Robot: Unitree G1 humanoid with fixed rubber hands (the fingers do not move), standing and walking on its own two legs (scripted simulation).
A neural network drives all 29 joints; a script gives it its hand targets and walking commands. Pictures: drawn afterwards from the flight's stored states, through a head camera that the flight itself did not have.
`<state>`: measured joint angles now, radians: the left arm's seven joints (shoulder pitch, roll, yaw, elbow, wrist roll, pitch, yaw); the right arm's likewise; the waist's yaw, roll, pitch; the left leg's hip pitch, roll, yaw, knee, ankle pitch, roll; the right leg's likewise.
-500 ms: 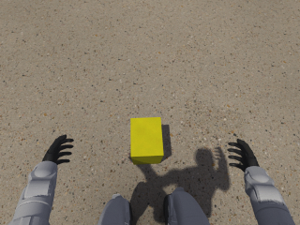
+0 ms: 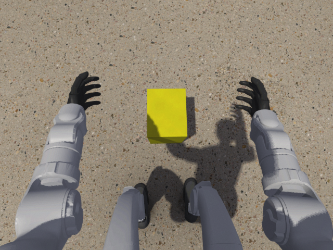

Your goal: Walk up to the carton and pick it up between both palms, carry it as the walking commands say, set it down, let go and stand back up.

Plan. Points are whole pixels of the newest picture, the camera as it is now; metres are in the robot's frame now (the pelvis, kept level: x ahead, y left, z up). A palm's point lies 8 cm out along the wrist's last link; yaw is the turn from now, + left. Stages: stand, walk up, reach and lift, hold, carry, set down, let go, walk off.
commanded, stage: reach and lift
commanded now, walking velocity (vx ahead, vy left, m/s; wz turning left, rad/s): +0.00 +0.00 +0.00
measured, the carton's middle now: (166, 119) +0.51 -0.02 -0.55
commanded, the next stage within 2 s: none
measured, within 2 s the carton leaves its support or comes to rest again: neither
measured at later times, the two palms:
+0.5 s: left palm (103, 84) +0.52 +0.15 -0.14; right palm (232, 87) +0.49 -0.19 -0.14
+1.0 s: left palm (116, 101) +0.52 +0.15 -0.29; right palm (217, 103) +0.49 -0.19 -0.29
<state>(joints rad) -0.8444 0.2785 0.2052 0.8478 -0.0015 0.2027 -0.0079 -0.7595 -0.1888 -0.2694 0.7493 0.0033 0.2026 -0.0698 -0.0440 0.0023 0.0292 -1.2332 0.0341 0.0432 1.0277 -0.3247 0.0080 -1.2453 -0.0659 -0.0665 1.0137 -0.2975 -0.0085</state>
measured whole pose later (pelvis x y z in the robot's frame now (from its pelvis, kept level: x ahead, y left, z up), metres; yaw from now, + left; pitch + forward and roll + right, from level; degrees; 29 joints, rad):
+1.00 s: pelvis -0.02 +0.00 -0.16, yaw +0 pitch +50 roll -1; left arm -1.22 0.25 0.21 0.93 -0.04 0.10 0.12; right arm -1.15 -0.19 -0.30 0.87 0.04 0.09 -0.14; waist -0.04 0.01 -0.04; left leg -2.01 0.04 0.02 1.63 -0.49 0.01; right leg -2.02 -0.05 -0.03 1.61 -0.45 0.00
